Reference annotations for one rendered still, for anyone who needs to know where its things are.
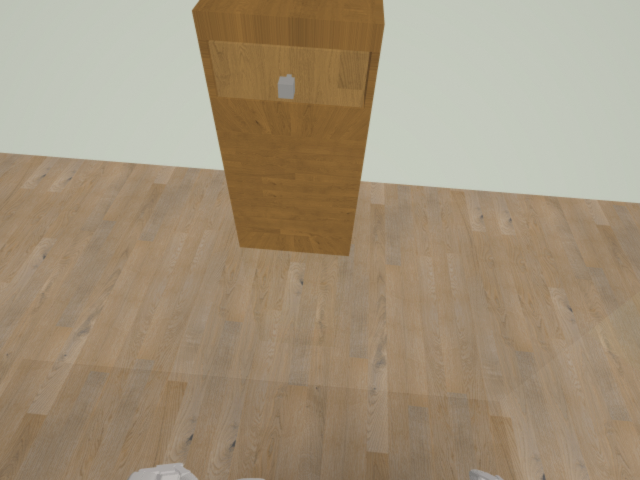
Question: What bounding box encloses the handle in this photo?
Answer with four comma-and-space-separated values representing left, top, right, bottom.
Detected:
278, 74, 295, 99

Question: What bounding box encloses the cabinet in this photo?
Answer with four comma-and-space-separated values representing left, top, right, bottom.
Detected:
192, 0, 385, 256

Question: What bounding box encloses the drawer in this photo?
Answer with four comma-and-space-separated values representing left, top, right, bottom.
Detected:
208, 40, 370, 107

